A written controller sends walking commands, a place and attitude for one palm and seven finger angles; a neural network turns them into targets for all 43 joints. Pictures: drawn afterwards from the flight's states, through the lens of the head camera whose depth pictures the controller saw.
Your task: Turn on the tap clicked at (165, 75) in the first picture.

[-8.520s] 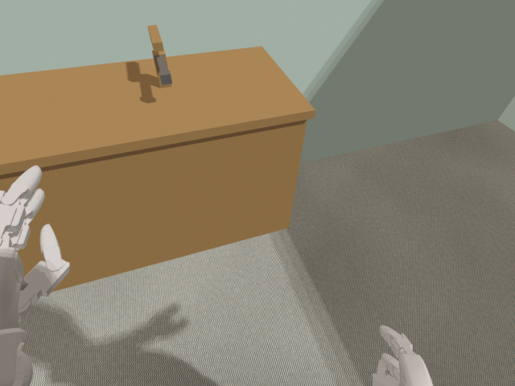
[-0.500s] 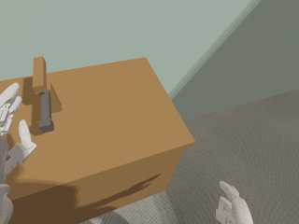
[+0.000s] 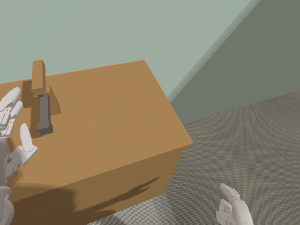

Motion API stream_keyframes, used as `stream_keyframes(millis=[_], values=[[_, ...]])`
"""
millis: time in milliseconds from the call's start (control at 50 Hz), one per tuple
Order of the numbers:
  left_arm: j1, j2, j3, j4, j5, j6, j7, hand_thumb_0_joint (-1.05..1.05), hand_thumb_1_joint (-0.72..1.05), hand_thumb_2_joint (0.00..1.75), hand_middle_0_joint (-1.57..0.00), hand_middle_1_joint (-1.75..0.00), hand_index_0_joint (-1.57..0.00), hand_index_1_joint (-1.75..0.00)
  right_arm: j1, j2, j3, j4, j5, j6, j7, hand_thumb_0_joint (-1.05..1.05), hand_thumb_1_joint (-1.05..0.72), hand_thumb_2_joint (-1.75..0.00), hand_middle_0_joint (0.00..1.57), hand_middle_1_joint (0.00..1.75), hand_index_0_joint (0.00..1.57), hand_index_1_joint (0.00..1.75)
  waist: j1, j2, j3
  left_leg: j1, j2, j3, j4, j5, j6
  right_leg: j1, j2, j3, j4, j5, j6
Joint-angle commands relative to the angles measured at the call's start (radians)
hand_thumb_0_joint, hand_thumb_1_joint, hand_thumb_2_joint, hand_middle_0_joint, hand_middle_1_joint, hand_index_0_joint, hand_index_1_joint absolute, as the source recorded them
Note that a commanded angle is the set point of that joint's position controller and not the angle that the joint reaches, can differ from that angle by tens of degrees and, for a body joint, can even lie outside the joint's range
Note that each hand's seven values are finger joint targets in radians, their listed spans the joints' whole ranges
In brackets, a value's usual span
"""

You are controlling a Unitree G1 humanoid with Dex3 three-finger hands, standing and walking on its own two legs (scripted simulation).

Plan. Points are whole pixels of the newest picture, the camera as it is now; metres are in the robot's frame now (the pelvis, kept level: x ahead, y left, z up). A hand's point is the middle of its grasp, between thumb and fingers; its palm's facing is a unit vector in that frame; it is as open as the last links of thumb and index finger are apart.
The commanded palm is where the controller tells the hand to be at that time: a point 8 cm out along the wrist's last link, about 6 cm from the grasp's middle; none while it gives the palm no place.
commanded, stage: look again from close up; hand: left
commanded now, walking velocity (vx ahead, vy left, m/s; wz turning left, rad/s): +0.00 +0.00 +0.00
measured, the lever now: (45, 127) +0.33 +0.32 +0.05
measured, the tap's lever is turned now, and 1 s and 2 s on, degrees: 0 0 0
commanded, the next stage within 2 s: turn the palm inward beside the body in 0.18 s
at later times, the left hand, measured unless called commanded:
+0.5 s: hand (29, 149) +0.22 +0.26 +0.15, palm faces +0.39 -0.85 -0.34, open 7.4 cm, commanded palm +0.15 +0.28 +0.17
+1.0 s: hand (45, 162) +0.20 +0.22 +0.14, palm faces +0.50 -0.81 -0.30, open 7.5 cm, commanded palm +0.14 +0.26 +0.15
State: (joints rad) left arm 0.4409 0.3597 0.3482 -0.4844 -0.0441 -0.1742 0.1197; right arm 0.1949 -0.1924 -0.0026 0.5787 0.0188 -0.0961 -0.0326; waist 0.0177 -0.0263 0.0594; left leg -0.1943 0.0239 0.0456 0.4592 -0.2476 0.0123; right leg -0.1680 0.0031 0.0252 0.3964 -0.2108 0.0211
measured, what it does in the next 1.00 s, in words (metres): shifts its weight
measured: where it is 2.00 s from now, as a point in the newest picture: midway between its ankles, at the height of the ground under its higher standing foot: outside the picture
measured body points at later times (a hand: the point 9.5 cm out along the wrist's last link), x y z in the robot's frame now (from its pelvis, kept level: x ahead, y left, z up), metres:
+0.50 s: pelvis -0.02 +0.00 -0.01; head -0.02 -0.01 +0.44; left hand +0.19 +0.30 +0.17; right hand +0.18 -0.22 -0.08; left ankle +0.00 +0.11 -0.74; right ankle +0.00 -0.14 -0.74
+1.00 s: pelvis +0.00 -0.05 -0.02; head +0.00 -0.07 +0.43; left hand +0.17 +0.26 +0.16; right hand +0.21 -0.26 -0.10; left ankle +0.00 +0.11 -0.74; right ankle +0.00 -0.14 -0.74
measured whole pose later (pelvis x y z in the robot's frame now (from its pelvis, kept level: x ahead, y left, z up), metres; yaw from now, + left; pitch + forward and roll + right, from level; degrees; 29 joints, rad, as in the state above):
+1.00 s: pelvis +0.00 -0.05 -0.02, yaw +5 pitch +2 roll +0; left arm 0.36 0.36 0.34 -0.39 -0.16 -0.01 0.11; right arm 0.19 -0.24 0.01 0.63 0.02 -0.18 -0.04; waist 0.05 0.03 -0.05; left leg -0.37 0.03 -0.05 0.67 -0.33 -0.05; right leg -0.35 0.02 -0.07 0.69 -0.38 -0.04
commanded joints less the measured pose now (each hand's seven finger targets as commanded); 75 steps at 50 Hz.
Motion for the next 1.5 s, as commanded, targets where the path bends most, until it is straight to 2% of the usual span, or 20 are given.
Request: stream_keyframes(millis=[0,240,260,280,300,320,340,360,380,440,560,580,640,700,820,860,940,1020,1220,1480], values=[[-0.061,0.156,0.101,-0.212,-0.002,-0.068,0.015,0.0,0.9,0.9,-0.2,-0.3,-0.2,-0.3,-0.083,-0.123,-0.047,-0.154,0.002,-0.051,-0.007,0.0,-0.9,-0.9,0.2,0.3,0.2,0.3,-0.005,0.072,-0.154,0.03,0.074,-0.072,-0.082,0.163,0.014,0.05,-0.061,0.042,-0.031,0.218,-0.039],[-0.078,0.153,0.095,-0.204,0.003,-0.07,0.015,0.0,0.9,0.9,-0.2,-0.3,-0.2,-0.3,-0.08,-0.121,-0.043,-0.152,0.001,-0.054,-0.006,0.0,-0.9,-0.9,0.2,0.3,0.2,0.3,-0.006,0.088,-0.132,0.006,0.08,-0.08,-0.105,0.086,0.016,0.037,-0.056,0.036,-0.038,0.157,-0.037],[-0.971,0.922,0.338,-0.503,0.021,-0.226,0.019,0.0,0.9,0.9,-0.2,-0.3,-0.2,-0.3,0.066,-0.165,0.133,-0.243,0.063,-0.045,-0.077,0.0,-0.9,-0.9,0.2,0.3,0.2,0.3,-0.049,0.319,-0.075,-0.179,0.06,-0.109,-0.108,-0.08,0.04,0.043,0.005,-0.034,0.103,-0.122,0.039],[-0.597,0.375,0.28,0.073,0.093,-0.037,-0.029,0.0,0.9,0.9,-0.2,-0.3,-0.2,-0.3,-0.042,-0.13,-0.042,-0.069,-0.06,-0.079,-0.057,0.0,-0.9,-0.9,0.2,0.3,0.2,0.3,0.067,0.254,-0.23,0.071,0.016,-0.054,-0.058,0.219,-0.052,0.008,0.027,-0.092,0.127,0.053,-0.07],[-0.433,0.231,0.093,0.106,-0.017,0.03,-0.051,0.0,0.9,0.9,-0.2,-0.3,-0.2,-0.3,-0.04,-0.176,-0.039,-0.107,-0.027,-0.091,0.001,0.0,-0.9,-0.9,0.2,0.3,0.2,0.3,0.023,0.196,-0.246,0.101,-0.001,-0.077,-0.028,0.492,-0.094,-0.056,0.04,-0.134,0.092,0.135,-0.069],[-0.376,0.16,0.115,0.016,-0.053,0.075,-0.09,0.0,0.9,0.9,-0.2,-0.3,-0.2,-0.3,-0.053,-0.192,-0.055,-0.083,-0.02,-0.097,0.011,0.0,-0.9,-0.9,0.2,0.3,0.2,0.3,0.054,0.189,-0.352,0.202,0.013,-0.051,0.001,0.549,-0.095,-0.061,0.041,-0.112,0.086,0.168,-0.05],[-0.283,0.143,0.084,0.016,-0.089,0.128,-0.111,0.0,0.9,0.9,-0.2,-0.3,-0.2,-0.3,-0.08,-0.193,-0.052,-0.085,-0.009,-0.097,0.016,0.0,-0.9,-0.9,0.2,0.3,0.2,0.3,0.063,0.16,-0.341,0.193,0.008,-0.047,0.007,0.541,-0.083,-0.047,0.034,-0.121,0.085,0.184,-0.048],[-0.195,0.026,-0.006,0.045,-0.111,0.188,-0.127,0.0,0.9,0.9,-0.2,-0.3,-0.2,-0.3,-0.132,-0.176,-0.026,-0.102,0.015,-0.088,0.033,0.0,-0.9,-0.9,0.2,0.3,0.2,0.3,0.057,0.137,-0.284,0.164,0.005,-0.044,-0.006,0.477,-0.083,-0.059,0.041,-0.135,0.081,0.158,-0.047],[-0.177,0.038,-0.025,-0.007,-0.093,0.204,-0.13,0.0,0.9,0.9,-0.2,-0.3,-0.2,-0.3,-0.143,-0.19,-0.027,-0.102,0.011,-0.092,0.04,0.0,-0.9,-0.9,0.2,0.3,0.2,0.3,0.06,0.061,-0.217,0.103,0.008,-0.048,-0.009,0.409,-0.061,-0.066,0.027,-0.148,0.08,0.188,-0.042],[-0.144,0.133,0.017,-0.097,-0.014,0.184,-0.086,0.0,0.9,0.9,-0.2,-0.3,-0.2,-0.3,-0.19,-0.183,-0.02,-0.128,0.003,-0.075,0.046,0.0,-0.9,-0.9,0.2,0.3,0.2,0.3,0.034,0.006,-0.144,-0.025,-0.003,-0.053,-0.024,0.155,-0.02,-0.118,0.027,-0.148,0.1,0.07,-0.035],[-0.327,0.294,0.192,-0.204,-0.012,-0.026,0.073,0.0,0.9,0.9,-0.2,-0.3,-0.2,-0.3,-0.176,-0.144,-0.017,-0.097,-0.015,-0.096,0.018,0.0,-0.9,-0.9,0.2,0.3,0.2,0.3,0.031,0.14,-0.196,-0.069,-0.033,-0.053,0.027,-0.11,-0.015,-0.193,0.025,-0.098,0.124,-0.144,-0.034],[-0.362,0.228,0.124,-0.185,-0.008,-0.035,0.083,0.0,0.9,0.9,-0.2,-0.3,-0.2,-0.3,-0.171,-0.132,-0.014,-0.099,-0.019,-0.105,0.019,0.0,-0.9,-0.9,0.2,0.3,0.2,0.3,0.02,0.163,-0.203,-0.078,-0.044,-0.054,0.044,-0.131,-0.013,-0.204,0.015,-0.097,0.128,-0.161,-0.035],[-0.393,0.196,0.068,-0.061,-0.012,-0.008,0.07,0.0,0.9,0.9,-0.2,-0.3,-0.2,-0.3,-0.176,-0.154,-0.013,-0.077,-0.012,-0.119,0.01,0.0,-0.9,-0.9,0.2,0.3,0.2,0.3,0.001,0.155,-0.161,-0.114,-0.054,-0.05,0.079,-0.206,-0.004,-0.237,0.0,-0.073,0.111,-0.22,-0.031],[-0.425,0.173,-0.008,0.01,-0.036,0.076,0.011,0.0,0.9,0.9,-0.2,-0.3,-0.2,-0.3,-0.198,-0.167,-0.005,-0.083,0.003,-0.121,-0.012,0.0,-0.9,-0.9,0.2,0.3,0.2,0.3,0.002,0.099,-0.116,-0.136,-0.062,-0.043,0.108,-0.214,0.003,-0.256,-0.02,-0.039,0.063,-0.322,-0.023],[-0.352,0.232,0.076,-0.043,-0.073,0.134,-0.006,0.0,0.9,0.9,-0.2,-0.3,-0.2,-0.3,-0.195,-0.157,-0.013,-0.103,0.008,-0.126,-0.028,0.0,-0.9,-0.9,0.2,0.3,0.2,0.3,0.042,0.018,-0.162,-0.157,-0.044,-0.053,0.149,-0.112,0.001,-0.196,-0.056,0.028,0.028,-0.367,-0.016],[-0.278,0.258,0.143,-0.08,-0.089,0.112,0.009,0.0,0.9,0.9,-0.2,-0.3,-0.2,-0.3,-0.189,-0.152,-0.019,-0.103,0.007,-0.131,-0.023,0.0,-0.9,-0.9,0.2,0.3,0.2,0.3,0.063,0.018,-0.2,-0.147,-0.035,-0.052,0.16,-0.044,0.0,-0.16,-0.056,0.029,0.043,-0.26,-0.014],[-0.138,0.197,0.154,-0.104,-0.128,0.089,0.007,0.0,0.9,0.9,-0.2,-0.3,-0.2,-0.3,-0.118,-0.16,-0.03,-0.117,0.004,-0.136,-0.012,0.0,-0.9,-0.9,0.2,0.3,0.2,0.3,0.057,-0.004,-0.271,-0.136,-0.035,-0.038,0.184,0.131,0.007,-0.112,-0.048,-0.025,0.152,0.153,0.007],[-0.1,0.16,0.128,-0.116,-0.145,0.098,-0.019,0.0,0.9,0.9,-0.2,-0.3,-0.2,-0.3,-0.078,-0.168,-0.034,-0.122,0.011,-0.144,-0.016,0.0,-0.9,-0.9,0.2,0.3,0.2,0.3,0.046,0.04,-0.26,-0.12,-0.039,-0.03,0.199,0.203,0.012,-0.128,-0.038,-0.055,0.188,0.27,0.0],[-0.029,0.106,0.065,-0.219,-0.126,0.042,0.001,0.0,0.9,0.9,-0.2,-0.3,-0.2,-0.3,-0.045,-0.166,-0.042,-0.123,0.007,-0.189,-0.022,0.0,-0.9,-0.9,0.2,0.3,0.2,0.3,0.054,0.061,-0.292,-0.097,-0.035,-0.052,0.209,0.285,0.012,-0.14,-0.026,-0.09,0.232,0.268,-0.025],[-0.023,0.032,-0.019,-0.235,-0.13,0.129,0.041,0.0,0.9,0.9,-0.2,-0.3,-0.2,-0.3,-0.088,-0.153,-0.016,-0.136,0.013,-0.18,-0.041,0.0,-0.9,-0.9,0.2,0.3,0.2,0.3,0.048,0.051,-0.208,-0.122,-0.031,-0.073,0.165,0.137,0.01,-0.193,-0.018,-0.098,0.188,0.062,-0.03]])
